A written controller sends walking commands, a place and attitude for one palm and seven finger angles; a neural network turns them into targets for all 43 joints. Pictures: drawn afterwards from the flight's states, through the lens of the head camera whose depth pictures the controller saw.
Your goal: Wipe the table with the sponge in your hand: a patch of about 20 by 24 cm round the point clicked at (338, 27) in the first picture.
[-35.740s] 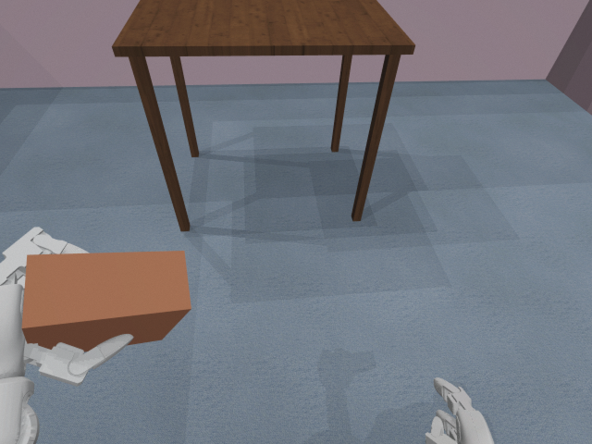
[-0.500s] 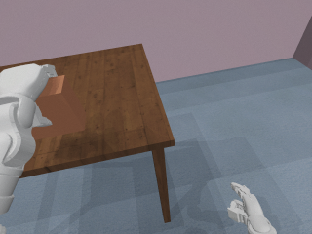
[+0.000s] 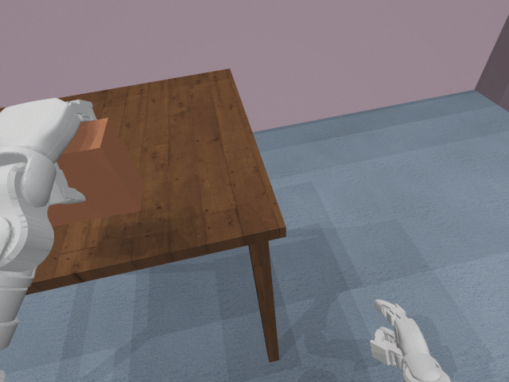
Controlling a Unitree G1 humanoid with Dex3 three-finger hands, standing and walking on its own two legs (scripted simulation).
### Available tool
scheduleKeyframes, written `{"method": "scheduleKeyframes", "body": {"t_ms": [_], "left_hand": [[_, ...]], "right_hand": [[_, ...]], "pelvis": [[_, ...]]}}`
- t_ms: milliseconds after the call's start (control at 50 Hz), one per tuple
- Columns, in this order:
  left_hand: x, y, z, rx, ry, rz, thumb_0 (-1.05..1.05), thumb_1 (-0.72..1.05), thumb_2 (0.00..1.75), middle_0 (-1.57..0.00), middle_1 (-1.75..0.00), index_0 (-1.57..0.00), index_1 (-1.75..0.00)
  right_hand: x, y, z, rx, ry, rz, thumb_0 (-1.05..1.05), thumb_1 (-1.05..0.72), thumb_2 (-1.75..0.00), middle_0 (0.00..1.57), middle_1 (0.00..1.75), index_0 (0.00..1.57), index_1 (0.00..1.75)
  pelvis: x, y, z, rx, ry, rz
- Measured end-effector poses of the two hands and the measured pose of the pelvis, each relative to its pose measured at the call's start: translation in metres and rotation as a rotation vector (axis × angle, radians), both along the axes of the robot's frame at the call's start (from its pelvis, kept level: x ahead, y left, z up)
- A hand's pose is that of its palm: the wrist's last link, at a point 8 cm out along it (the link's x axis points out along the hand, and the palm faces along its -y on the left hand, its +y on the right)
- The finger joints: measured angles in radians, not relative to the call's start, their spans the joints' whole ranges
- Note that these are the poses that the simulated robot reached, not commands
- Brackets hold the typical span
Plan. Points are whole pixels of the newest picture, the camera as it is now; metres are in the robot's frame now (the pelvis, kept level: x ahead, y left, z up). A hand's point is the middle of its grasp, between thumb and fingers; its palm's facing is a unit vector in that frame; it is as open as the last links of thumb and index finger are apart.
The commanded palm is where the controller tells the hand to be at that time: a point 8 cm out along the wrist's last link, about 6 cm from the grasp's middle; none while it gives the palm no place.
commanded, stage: bring the sponge back beside the body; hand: left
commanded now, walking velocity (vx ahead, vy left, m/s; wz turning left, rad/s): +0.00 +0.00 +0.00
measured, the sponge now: (84, 186) +0.30 +0.31 +0.18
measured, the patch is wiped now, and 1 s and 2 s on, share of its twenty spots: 1.00 1.00 1.00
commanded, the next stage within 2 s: step back with the hand held close in 1.44 s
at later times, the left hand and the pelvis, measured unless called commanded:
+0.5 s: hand (48, 191) +0.25 +0.29 +0.23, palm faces +0.22 -0.04 -0.97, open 10.3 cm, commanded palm +0.19 +0.30 +0.31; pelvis -0.01 +0.00 +0.00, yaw +0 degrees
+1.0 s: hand (42, 228) +0.20 +0.27 +0.23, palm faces +0.26 -0.06 -0.96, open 10.3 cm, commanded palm +0.14 +0.28 +0.30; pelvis -0.02 -0.01 +0.00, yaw -1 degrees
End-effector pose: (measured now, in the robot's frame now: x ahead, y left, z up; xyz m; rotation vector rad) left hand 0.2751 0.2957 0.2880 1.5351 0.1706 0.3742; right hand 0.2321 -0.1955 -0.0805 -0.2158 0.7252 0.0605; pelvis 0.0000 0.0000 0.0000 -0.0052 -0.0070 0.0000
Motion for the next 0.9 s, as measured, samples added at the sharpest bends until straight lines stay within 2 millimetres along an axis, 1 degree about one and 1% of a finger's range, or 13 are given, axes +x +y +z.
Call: {"method": "scheduleKeyframes", "body": {"t_ms": [120,240,340,440,560,680,900], "left_hand": [[-0.013,-0.005,-0.001,-0.010,-0.042,-0.026,-0.01,-0.52,1.04,-0.71,-1.31,-0.72,-1.31],[-0.031,0.000,0.000,-0.026,-0.073,0.001,-0.01,-0.52,1.04,-0.71,-1.31,-0.72,-1.31],[-0.044,0.003,-0.006,-0.045,-0.076,0.025,-0.01,-0.52,1.04,-0.71,-1.31,-0.72,-1.31],[-0.054,-0.003,-0.010,-0.052,-0.080,0.010,-0.01,-0.52,1.04,-0.71,-1.31,-0.72,-1.31],[-0.064,-0.011,-0.007,-0.046,-0.103,-0.017,-0.01,-0.52,1.04,-0.71,-1.30,-0.73,-1.31],[-0.077,-0.014,-0.005,-0.051,-0.125,-0.015,-0.01,-0.52,1.04,-0.71,-1.30,-0.73,-1.31],[-0.099,-0.025,-0.016,-0.066,-0.121,-0.025,-0.01,-0.52,1.04,-0.71,-1.30,-0.73,-1.31]], "right_hand": [[0.003,0.007,0.001,0.014,-0.004,0.014,0.01,-0.91,-0.90,0.20,0.30,0.20,0.30],[0.011,0.015,0.007,0.024,-0.023,0.034,0.01,-0.91,-0.90,0.20,0.30,0.20,0.30],[0.018,0.022,0.013,0.022,-0.049,0.055,0.01,-0.91,-0.90,0.20,0.30,0.20,0.30],[0.022,0.028,0.020,0.021,-0.077,0.071,0.01,-0.91,-0.90,0.20,0.30,0.20,0.30],[0.023,0.033,0.025,0.032,-0.095,0.084,0.01,-0.91,-0.90,0.20,0.30,0.20,0.30],[0.019,0.031,0.026,0.044,-0.095,0.082,0.01,-0.91,-0.90,0.20,0.30,0.21,0.30],[0.007,0.015,0.022,0.025,-0.092,0.061,0.01,-0.91,-0.90,0.20,0.30,0.21,0.30]], "pelvis": [[0.000,0.003,0.000,0.001,-0.006,-0.009],[-0.001,0.003,0.000,0.001,-0.013,-0.010],[-0.004,0.003,0.000,0.000,-0.022,-0.003],[-0.006,0.003,0.000,0.000,-0.033,0.000],[-0.009,0.001,0.000,0.002,-0.042,-0.007],[-0.011,-0.001,0.000,0.002,-0.048,-0.015],[-0.017,-0.008,-0.001,0.005,-0.065,-0.020]]}}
